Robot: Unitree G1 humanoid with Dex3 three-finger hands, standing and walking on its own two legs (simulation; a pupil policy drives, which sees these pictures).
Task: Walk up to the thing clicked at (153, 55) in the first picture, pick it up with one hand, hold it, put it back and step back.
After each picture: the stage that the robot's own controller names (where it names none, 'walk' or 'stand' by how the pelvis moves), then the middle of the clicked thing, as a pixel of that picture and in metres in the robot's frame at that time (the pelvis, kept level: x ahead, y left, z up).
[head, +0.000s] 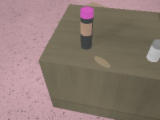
stand; (155, 50) +0.66 -0.39 -0.12
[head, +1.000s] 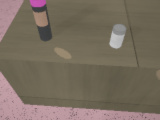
sink last; (117, 36) +0.69 -0.16 -0.09
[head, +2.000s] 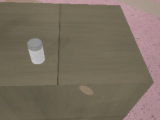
rise first; (36, 51) +0.58 +0.23 -0.08
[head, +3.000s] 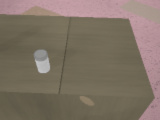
stand; (42, 61) +0.59 +0.23 -0.12
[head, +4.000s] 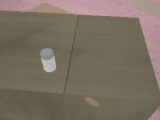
stand; (48, 60) +0.59 +0.20 -0.12
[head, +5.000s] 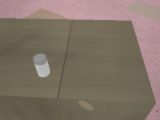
stand; (41, 65) +0.58 +0.24 -0.12
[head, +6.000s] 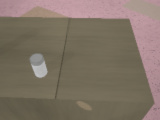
stand; (38, 65) +0.56 +0.25 -0.12
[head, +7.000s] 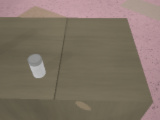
stand; (37, 66) +0.56 +0.26 -0.12
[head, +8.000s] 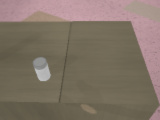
rise first; (42, 69) +0.54 +0.26 -0.12
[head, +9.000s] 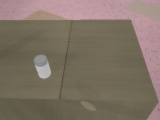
go down; (42, 66) +0.56 +0.26 -0.12
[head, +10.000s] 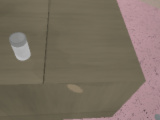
go down; (20, 46) +0.58 +0.24 -0.08
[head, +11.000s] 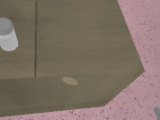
go down; (6, 35) +0.57 +0.25 -0.04
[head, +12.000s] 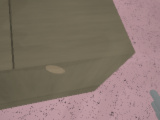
close in; out of the picture +0.57 +0.27 +0.00
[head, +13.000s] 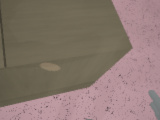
close; out of the picture +0.56 +0.25 +0.01
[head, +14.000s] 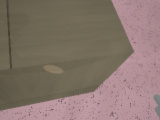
lift; out of the picture +0.49 +0.27 +0.01
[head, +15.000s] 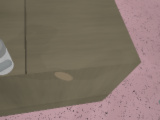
lift; out of the picture +0.45 +0.23 +0.01
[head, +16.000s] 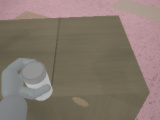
lift; (38, 81) +0.33 +0.15 +0.10
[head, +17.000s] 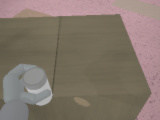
hold; (38, 87) +0.32 +0.16 +0.07
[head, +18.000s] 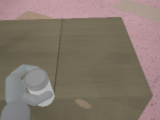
hold; (40, 88) +0.32 +0.15 +0.08
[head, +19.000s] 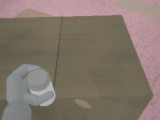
crouch; (41, 88) +0.32 +0.15 +0.07
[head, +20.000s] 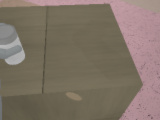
crouch; (9, 45) +0.45 +0.22 +0.12
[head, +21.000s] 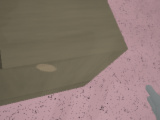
lower; out of the picture +0.53 +0.26 +0.00
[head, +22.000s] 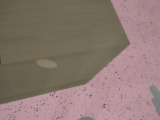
lower; out of the picture +0.54 +0.27 +0.02
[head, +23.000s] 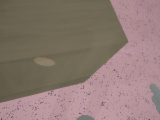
lower; out of the picture +0.55 +0.27 +0.02
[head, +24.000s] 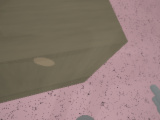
lower; out of the picture +0.54 +0.27 +0.02
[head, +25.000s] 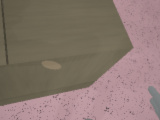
draw back; out of the picture +0.54 +0.24 +0.01
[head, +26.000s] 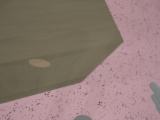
withdraw; out of the picture +0.54 +0.26 +0.02
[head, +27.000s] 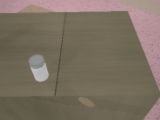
sink last; (39, 68) +0.51 +0.23 -0.06
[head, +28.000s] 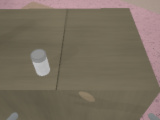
stand; (40, 62) +0.53 +0.23 -0.06
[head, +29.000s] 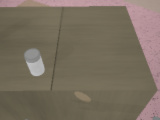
stand; (34, 62) +0.52 +0.24 -0.05
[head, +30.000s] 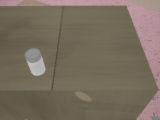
stand; (35, 62) +0.52 +0.23 -0.05
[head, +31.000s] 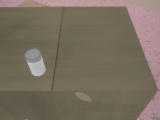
stand; (35, 62) +0.52 +0.24 -0.05
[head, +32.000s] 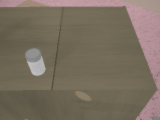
stand; (35, 62) +0.52 +0.24 -0.05
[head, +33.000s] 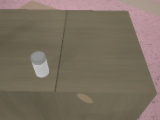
stand; (40, 64) +0.53 +0.23 -0.08
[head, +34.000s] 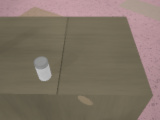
walk; (43, 69) +0.54 +0.23 -0.12
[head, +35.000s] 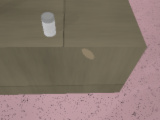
walk; (48, 24) +0.74 +0.20 -0.09
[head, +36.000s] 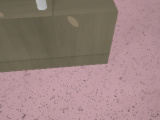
walk; (40, 0) +1.07 +0.33 -0.09
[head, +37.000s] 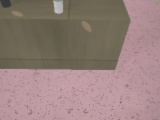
stand; (58, 4) +1.13 +0.22 -0.11
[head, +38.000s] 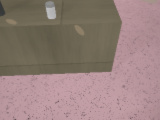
stand; (50, 10) +1.13 +0.26 -0.12
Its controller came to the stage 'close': yes
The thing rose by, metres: 0.21
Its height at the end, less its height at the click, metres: +0.00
